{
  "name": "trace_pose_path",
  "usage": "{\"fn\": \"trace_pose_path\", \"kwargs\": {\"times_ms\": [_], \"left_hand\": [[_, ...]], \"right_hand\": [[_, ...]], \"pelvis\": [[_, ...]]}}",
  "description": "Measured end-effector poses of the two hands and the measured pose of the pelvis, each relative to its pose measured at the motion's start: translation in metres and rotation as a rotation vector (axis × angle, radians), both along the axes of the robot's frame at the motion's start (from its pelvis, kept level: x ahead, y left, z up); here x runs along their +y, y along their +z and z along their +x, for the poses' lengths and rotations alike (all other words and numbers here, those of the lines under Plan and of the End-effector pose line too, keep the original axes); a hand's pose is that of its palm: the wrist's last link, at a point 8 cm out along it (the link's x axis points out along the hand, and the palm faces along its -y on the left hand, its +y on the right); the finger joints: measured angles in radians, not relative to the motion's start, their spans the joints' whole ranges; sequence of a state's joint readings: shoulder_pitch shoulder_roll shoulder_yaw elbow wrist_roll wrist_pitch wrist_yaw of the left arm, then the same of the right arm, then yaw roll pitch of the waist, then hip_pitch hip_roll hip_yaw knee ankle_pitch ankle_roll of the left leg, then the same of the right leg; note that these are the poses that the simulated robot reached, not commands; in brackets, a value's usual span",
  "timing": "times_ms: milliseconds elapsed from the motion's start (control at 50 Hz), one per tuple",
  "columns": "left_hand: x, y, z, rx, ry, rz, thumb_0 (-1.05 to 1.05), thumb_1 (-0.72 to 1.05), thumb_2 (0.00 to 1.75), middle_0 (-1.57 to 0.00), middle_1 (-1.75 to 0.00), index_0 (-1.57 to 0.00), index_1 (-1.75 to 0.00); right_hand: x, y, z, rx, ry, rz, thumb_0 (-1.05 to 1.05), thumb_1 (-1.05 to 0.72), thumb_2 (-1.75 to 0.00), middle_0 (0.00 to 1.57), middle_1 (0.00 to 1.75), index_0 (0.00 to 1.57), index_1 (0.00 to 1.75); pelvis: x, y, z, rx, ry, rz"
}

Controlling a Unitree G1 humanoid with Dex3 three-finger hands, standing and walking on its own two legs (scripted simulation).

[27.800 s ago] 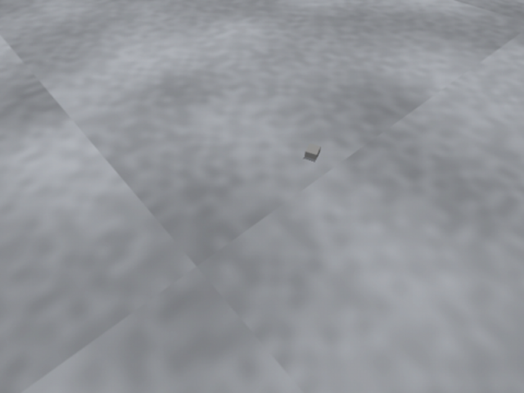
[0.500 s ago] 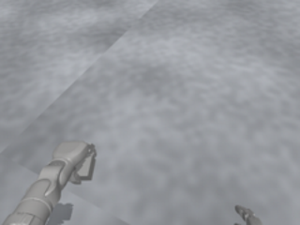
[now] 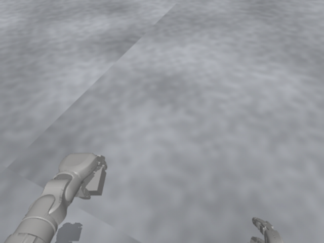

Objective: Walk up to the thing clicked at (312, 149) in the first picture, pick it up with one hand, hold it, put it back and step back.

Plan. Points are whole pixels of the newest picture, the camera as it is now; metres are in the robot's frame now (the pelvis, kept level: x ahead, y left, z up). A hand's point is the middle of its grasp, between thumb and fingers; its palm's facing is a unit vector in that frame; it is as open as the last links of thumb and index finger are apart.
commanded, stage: hold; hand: left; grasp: from above
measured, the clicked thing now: (89, 181) +0.31 +0.22 -0.07
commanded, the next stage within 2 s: crouch in 0.80 s
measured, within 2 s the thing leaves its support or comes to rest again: neither
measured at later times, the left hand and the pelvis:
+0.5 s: hand (85, 179) +0.29 +0.21 -0.02, palm faces -0.45 -0.03 -0.89, open 9.3 cm; pelvis +0.00 +0.00 +0.01, yaw +0 degrees
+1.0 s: hand (86, 177) +0.30 +0.21 -0.02, palm faces -0.44 -0.01 -0.90, open 9.3 cm; pelvis +0.00 +0.00 +0.01, yaw +0 degrees
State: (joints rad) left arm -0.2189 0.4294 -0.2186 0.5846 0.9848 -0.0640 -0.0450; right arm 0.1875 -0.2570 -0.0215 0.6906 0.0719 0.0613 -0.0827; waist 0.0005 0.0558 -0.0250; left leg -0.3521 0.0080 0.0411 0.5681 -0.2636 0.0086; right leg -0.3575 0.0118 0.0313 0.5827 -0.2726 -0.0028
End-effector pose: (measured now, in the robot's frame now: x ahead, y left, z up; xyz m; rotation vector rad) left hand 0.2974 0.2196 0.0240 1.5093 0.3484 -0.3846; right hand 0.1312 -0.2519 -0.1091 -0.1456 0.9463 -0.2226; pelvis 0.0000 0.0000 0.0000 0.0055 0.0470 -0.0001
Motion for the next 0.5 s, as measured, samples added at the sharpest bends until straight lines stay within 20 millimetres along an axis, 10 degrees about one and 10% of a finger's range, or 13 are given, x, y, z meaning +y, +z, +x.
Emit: {"fn": "trace_pose_path", "kwargs": {"times_ms": [500], "left_hand": [[-0.005,0.011,0.000,0.000,-0.006,-0.007,0.00,0.19,0.30,-0.72,-0.41,-0.74,-0.38]], "right_hand": [[0.001,0.009,0.014,-0.027,0.010,0.007,0.01,-0.91,-0.89,0.20,0.30,0.20,0.30]], "pelvis": [[-0.003,0.006,0.002,-0.025,-0.001,0.002]]}}
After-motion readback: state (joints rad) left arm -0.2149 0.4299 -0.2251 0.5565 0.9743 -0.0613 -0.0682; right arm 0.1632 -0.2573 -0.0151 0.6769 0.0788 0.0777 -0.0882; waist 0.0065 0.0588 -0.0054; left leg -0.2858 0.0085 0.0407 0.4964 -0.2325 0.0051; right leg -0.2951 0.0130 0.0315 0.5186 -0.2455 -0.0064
